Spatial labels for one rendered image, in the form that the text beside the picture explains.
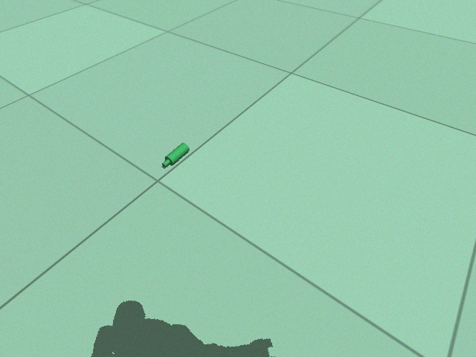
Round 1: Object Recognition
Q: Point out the bottle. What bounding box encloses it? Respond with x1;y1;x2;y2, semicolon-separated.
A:
162;143;190;167

